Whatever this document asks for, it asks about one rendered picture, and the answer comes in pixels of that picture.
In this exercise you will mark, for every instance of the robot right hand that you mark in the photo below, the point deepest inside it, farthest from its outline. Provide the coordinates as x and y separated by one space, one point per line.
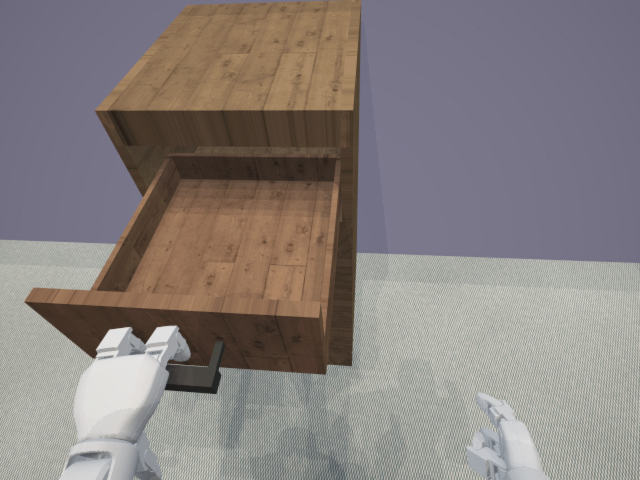
492 455

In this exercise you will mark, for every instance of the drawer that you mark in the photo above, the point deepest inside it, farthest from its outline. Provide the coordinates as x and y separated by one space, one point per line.
233 248

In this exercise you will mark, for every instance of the handle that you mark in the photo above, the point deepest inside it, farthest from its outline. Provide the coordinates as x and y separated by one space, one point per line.
194 378

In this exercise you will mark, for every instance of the robot left forearm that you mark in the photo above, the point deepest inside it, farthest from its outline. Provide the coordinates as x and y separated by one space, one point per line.
101 459

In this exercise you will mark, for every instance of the robot left hand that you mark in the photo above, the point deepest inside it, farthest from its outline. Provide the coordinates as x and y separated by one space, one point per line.
118 394

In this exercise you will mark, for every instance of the cabinet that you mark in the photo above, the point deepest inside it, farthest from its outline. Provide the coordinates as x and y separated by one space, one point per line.
252 78

